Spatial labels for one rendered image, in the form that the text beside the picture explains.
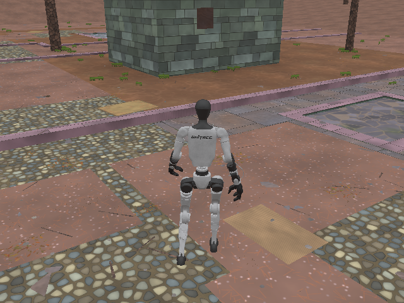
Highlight right robot hand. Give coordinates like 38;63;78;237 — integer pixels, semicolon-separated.
228;183;243;201

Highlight left robot hand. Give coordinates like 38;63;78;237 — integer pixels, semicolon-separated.
169;166;183;176

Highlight robot left shin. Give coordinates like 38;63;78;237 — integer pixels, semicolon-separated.
179;212;188;257

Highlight right robot forearm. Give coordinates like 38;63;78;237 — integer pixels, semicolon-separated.
227;153;241;185

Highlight left robot thigh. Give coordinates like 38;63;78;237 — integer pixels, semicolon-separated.
180;177;193;223

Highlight left robot forearm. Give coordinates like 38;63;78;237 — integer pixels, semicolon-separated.
169;151;179;169

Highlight right robot upper arm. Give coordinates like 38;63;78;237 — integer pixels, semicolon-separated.
216;127;232;163

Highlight left robot upper arm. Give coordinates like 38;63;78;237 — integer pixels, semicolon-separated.
172;126;190;160

